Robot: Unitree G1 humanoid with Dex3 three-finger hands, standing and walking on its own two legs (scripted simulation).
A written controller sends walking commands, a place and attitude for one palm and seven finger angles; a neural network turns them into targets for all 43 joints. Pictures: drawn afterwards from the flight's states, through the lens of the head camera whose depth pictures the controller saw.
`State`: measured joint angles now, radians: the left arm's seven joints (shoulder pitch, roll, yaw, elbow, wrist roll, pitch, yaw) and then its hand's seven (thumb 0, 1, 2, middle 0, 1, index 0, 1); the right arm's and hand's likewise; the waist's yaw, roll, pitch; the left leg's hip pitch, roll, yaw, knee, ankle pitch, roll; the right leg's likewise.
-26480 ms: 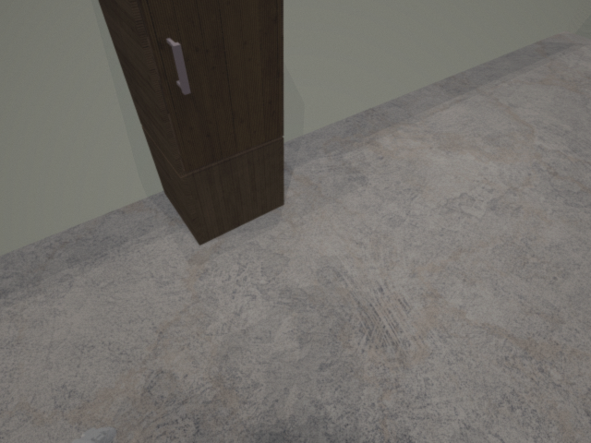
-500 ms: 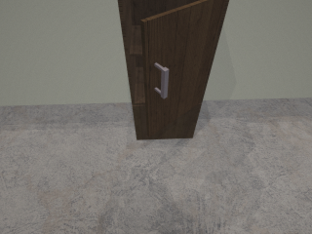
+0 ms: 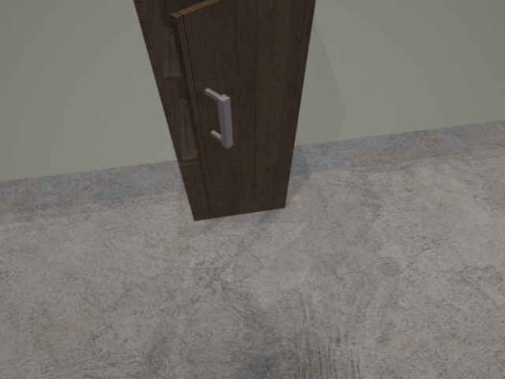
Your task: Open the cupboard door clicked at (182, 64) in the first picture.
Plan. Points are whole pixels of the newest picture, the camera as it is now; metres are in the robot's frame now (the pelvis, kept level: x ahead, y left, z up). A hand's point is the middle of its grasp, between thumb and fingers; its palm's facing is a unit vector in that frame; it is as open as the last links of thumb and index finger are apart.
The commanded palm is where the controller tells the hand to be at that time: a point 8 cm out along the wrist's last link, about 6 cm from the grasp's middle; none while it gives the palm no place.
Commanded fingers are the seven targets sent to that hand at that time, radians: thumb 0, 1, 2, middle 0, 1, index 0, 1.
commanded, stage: walk to a spot facing it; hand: left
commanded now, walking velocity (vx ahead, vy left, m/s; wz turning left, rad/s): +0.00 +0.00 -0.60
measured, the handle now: (219, 119) +0.62 +0.13 +0.03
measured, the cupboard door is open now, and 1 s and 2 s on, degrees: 37 37 37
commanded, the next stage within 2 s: none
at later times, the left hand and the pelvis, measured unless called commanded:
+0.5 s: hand out of the picture +0.07 +0.17 -0.15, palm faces -0.16 -0.95 -0.27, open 7.4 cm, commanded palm none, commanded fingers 0.00 0.90 0.90 -0.20 -0.30 -0.20 -0.30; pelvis -0.01 -0.03 +0.01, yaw -16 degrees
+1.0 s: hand (202, 349) +0.19 +0.11 -0.16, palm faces -0.52 -0.81 -0.29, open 7.4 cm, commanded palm none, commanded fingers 0.00 0.90 0.90 -0.20 -0.30 -0.20 -0.30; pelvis -0.01 -0.02 -0.01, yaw -34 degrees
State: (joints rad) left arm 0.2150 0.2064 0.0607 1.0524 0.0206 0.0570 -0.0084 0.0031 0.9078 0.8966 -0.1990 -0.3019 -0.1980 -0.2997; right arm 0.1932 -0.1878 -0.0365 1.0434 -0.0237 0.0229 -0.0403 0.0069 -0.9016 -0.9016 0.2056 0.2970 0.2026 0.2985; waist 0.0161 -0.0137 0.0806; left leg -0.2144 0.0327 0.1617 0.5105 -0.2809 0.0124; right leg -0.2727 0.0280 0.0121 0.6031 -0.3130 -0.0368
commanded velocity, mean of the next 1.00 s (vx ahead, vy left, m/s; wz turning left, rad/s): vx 0.00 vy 0.00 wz -0.60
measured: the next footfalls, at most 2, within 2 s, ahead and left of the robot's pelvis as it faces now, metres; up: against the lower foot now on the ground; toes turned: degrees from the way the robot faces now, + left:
left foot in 0.62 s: +0.09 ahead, +0.13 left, +0.00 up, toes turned -23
right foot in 0.90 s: -0.01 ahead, -0.15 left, +0.00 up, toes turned -32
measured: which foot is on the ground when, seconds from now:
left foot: down 0.00-0.12, up 0.14-0.60, down 0.62-0.88, up 0.90-1.00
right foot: down 0.00-0.62, up 0.64-0.88, down 0.90-1.00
